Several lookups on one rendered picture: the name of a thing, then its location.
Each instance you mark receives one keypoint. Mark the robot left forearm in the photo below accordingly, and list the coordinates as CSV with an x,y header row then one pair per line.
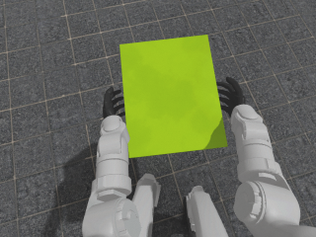
x,y
112,176

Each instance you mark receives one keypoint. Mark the left robot thigh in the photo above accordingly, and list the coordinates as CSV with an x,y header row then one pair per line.
x,y
145,198

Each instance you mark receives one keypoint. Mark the robot left upper arm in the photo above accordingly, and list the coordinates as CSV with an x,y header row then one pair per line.
x,y
113,218

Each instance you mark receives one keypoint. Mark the robot right forearm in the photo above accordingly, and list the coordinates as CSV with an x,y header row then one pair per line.
x,y
253,145

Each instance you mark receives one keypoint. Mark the right robot thigh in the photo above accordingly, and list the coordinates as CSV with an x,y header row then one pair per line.
x,y
202,211

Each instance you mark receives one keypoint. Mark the robot right upper arm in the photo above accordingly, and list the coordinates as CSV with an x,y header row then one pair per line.
x,y
269,211

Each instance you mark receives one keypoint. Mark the carton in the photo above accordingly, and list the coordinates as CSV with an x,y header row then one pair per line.
x,y
170,94

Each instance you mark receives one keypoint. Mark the robot left hand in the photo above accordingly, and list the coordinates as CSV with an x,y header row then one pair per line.
x,y
108,105

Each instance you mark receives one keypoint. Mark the robot thigh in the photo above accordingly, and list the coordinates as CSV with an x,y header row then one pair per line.
x,y
145,198
202,211

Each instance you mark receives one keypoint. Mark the robot right hand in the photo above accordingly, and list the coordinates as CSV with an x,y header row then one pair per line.
x,y
234,95

